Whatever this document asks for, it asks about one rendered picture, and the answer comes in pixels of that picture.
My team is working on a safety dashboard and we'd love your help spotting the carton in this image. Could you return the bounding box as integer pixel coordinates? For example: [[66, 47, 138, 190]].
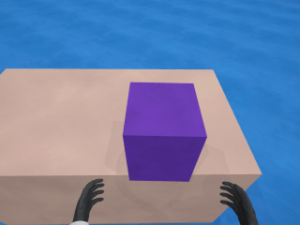
[[123, 82, 207, 182]]

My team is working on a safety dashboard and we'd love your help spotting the right robot hand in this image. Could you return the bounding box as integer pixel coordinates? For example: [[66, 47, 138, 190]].
[[219, 181, 259, 225]]

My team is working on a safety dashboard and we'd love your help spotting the pedestal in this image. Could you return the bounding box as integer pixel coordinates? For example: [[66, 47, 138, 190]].
[[0, 68, 262, 225]]

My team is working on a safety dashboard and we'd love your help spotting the left robot hand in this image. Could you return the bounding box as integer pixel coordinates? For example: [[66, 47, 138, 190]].
[[72, 178, 105, 222]]

